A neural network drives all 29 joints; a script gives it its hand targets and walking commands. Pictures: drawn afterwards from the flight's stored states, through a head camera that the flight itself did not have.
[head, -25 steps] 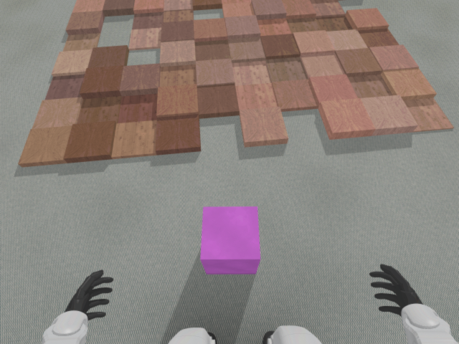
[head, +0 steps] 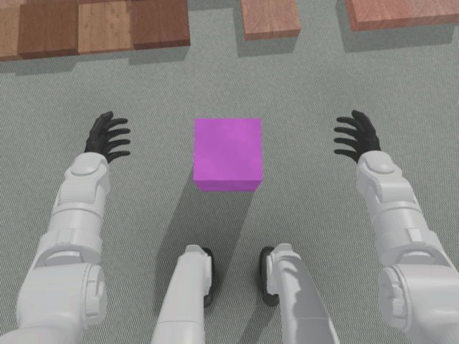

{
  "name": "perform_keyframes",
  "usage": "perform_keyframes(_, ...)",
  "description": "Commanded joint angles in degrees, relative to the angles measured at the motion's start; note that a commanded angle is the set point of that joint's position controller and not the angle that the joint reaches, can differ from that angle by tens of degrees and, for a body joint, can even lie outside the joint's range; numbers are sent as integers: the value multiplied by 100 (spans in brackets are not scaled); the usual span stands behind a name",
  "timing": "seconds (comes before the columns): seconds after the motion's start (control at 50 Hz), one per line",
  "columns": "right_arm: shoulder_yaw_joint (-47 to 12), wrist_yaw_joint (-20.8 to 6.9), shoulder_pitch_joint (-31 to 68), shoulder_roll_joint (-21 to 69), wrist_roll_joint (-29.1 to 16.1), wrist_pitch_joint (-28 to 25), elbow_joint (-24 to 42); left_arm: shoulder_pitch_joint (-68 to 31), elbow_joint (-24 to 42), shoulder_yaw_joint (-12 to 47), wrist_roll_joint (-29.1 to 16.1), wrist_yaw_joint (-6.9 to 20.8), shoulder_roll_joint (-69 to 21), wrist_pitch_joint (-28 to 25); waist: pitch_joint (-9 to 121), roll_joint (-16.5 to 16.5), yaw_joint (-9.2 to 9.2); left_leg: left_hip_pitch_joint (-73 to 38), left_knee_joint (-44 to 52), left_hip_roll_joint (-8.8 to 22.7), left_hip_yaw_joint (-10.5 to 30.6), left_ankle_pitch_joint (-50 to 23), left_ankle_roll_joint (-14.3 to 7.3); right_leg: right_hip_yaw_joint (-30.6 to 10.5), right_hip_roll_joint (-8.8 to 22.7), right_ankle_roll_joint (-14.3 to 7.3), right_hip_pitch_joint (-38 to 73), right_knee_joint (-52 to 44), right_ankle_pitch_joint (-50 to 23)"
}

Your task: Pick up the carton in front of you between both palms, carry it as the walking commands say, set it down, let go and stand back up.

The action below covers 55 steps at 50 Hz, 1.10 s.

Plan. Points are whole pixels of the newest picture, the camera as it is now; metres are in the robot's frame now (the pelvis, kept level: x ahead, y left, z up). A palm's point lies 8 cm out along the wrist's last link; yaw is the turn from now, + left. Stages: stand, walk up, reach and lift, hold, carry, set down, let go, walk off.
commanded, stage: reach and lift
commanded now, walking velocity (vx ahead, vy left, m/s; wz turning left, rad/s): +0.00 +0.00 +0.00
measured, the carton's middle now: (228, 158) +0.52 +0.02 -0.56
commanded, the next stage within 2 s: none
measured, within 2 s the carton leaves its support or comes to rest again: neither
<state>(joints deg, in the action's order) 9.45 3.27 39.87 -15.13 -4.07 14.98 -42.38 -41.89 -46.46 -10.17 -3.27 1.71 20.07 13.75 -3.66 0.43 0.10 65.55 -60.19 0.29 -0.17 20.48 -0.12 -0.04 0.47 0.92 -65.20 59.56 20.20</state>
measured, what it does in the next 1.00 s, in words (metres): lowers itself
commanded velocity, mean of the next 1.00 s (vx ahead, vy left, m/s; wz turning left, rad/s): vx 0.00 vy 0.00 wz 0.00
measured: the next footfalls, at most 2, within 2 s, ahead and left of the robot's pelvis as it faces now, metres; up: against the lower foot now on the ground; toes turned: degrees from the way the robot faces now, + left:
none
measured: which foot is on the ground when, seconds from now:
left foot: down 0.00-1.00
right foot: down 0.00-1.00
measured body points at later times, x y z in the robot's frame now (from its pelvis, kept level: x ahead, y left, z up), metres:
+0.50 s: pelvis +0.00 +0.00 -0.04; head +0.34 +0.01 +0.25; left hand +0.55 +0.21 -0.17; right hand +0.55 -0.17 -0.17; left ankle +0.07 +0.11 -0.65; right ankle +0.07 -0.13 -0.65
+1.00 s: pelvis -0.04 -0.01 -0.25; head +0.33 +0.01 +0.00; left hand +0.53 +0.21 -0.41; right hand +0.53 -0.18 -0.41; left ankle +0.06 +0.12 -0.65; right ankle +0.06 -0.13 -0.65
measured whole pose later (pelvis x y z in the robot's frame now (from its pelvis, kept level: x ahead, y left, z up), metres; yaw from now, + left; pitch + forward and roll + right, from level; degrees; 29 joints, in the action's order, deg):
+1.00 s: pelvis -0.04 -0.01 -0.25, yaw +0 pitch +45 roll -1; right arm 9.0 9.3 79.7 -18.1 -10.9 8.5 -55.6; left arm -82.7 -61.2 -7.1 -10.7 -4.2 25.1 7.2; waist -10.9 1.1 0.0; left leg 127.0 -112.6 -1.0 2.1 30.6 1.3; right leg -1.0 -1.8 2.0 -126.2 112.1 30.9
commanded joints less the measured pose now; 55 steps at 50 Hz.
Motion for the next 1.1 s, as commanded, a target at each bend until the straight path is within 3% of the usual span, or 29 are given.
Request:
perform_keyframes(0.0, 230, 102, 2114, -807, -55, -2, 313, -2212, 255, -183, -69, -64, 931, 0, 4511, -177, 4, -1817, 515, -233, -47, -1110, 201, 124, -283, 138, 1537, -428, -847)
perform_keyframes(0.1, 423, 185, 3548, -843, -35, 67, -296, -3652, -401, -266, -48, -117, 979, 48, 4969, -190, 13, -1350, 480, -245, -104, -354, 191, 205, -321, 117, 952, -331, -136)
perform_keyframes(0.22, 800, 168, 4841, -769, 222, -106, -728, -4917, -848, -569, 240, -118, 909, -122, 5408, -135, -44, -1019, 337, -323, -105, -377, 191, 268, -401, 158, 525, -172, -108)
perform_keyframes(0.28, 984, 172, 5000, -731, 423, -252, -738, -5126, -810, -755, 437, -135, 860, -242, 6080, -180, -36, -1302, 231, -357, -92, -1028, 196, 308, -459, 157, 576, -96, -625)
perform_keyframes(0.38, 1255, 143, 4555, -460, 719, -596, -609, -4790, -564, -1020, 732, -114, 505, -527, 6677, -366, -38, -1844, -70, -378, 5, -2799, 180, 284, -528, 104, 76, 37, -1955)
perform_keyframes(0.44, 1399, 100, 4242, -223, 895, -853, -570, -4425, -505, -1191, 883, -99, 193, -752, 6460, -339, -51, -1449, -354, -360, 97, -3515, 189, 209, -529, 81, -509, 240, -2481)
perform_keyframes(0.5, 1479, 96, 3933, -36, 1015, -1053, -585, -4041, -561, -1329, 966, -117, 10, -931, 6258, -227, -74, -531, -788, -346, 155, -3749, 194, 131, -511, 111, -1013, 703, -2812)
perform_keyframes(0.6, 1326, 144, 3722, 56, 944, -1155, -576, -3734, -667, -1379, 932, -206, 74, -1080, 6086, 23, -192, 1055, -1697, -374, 90, -3110, 240, 91, -520, 222, -1686, 1740, -2494)
perform_keyframes(0.68, 979, 286, 3945, -148, 553, -1164, -461, -3968, -564, -996, 505, -306, 372, -1134, 6589, 90, -167, 1696, -2564, -390, -1, -2849, 246, 90, -530, 240, -1653, 2696, -2599)
perform_keyframes(0.76, 502, 479, 4304, -494, 14, -1087, -349, -4480, -372, -379, -122, -434, 790, -1070, 7364, -80, -70, 1647, -3413, -384, -119, -2599, 254, 158, -505, 246, -1660, 3499, -2441)
perform_keyframes(0.86, 80, 613, 5035, -833, -531, -876, -228, -5277, -336, 120, -655, -560, 1189, -887, 7627, -265, -80, 1727, -4073, -317, -265, -1752, 269, 266, -469, 189, -1747, 4160, -1609)
perform_keyframes(0.98, -64, 602, 5961, -971, -761, -717, -963, -6071, -1171, 313, -791, -605, 1324, -718, 6373, -138, -144, 2626, -4482, -146, -286, -279, 197, 280, -344, 181, -2232, 4639, -199)
perform_keyframes(1.08, -22, 500, 6320, -1043, -661, -854, -1735, -6395, -1854, 336, -722, -553, 1320, -820, 5327, -84, -133, 2975, -4885, -52, -154, 87, 172, 283, -286, 194, -2821, 5046, 181)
